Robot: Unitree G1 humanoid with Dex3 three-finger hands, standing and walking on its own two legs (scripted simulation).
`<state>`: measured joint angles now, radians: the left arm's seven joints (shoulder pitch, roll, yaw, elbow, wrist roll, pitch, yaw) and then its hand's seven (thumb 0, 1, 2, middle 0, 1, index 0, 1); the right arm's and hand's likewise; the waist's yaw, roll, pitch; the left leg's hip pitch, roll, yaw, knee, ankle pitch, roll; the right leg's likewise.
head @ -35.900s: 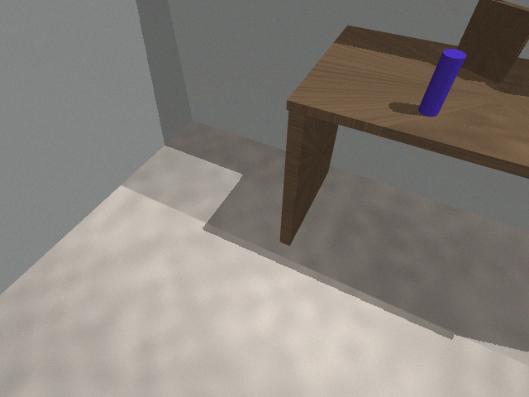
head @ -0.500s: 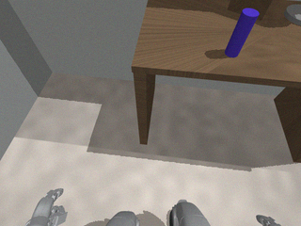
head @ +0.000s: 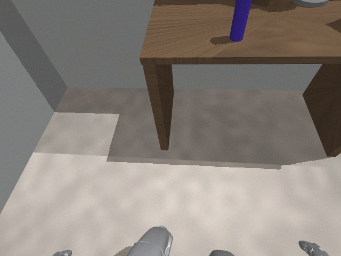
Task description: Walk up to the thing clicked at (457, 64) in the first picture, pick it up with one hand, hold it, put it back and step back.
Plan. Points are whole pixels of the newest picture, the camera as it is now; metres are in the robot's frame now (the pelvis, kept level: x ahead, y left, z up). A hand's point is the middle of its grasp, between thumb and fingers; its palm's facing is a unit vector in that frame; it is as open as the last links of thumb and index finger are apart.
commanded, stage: step back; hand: right
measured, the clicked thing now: (240, 18) +0.86 -0.18 +0.07
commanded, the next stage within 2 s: stand in 1.70 s
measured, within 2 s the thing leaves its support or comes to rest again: neither
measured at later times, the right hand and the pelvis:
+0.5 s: hand out of the picture -0.03 -0.28 -0.15, palm faces -0.07 +0.91 -0.40, open 7.4 cm; pelvis -0.18 -0.02 -0.01, yaw -1 degrees
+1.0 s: hand out of the picture -0.20 -0.27 -0.15, palm faces -0.12 +0.93 -0.35, open 7.4 cm; pelvis -0.28 -0.02 +0.00, yaw +5 degrees
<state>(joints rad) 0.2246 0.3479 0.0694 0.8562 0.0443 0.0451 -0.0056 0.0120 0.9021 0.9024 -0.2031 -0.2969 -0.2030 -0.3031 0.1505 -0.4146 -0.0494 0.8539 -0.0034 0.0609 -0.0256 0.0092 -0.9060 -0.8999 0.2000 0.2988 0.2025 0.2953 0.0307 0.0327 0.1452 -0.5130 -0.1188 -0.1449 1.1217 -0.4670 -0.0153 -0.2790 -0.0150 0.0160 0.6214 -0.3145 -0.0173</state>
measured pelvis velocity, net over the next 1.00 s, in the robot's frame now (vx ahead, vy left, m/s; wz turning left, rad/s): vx -0.28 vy -0.02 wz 0.08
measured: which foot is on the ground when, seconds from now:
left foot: up 0.00-0.16, down 0.18-0.52, up 0.54-0.82, down 0.84-1.00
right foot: down 0.00-0.20, up 0.22-0.48, down 0.50-1.00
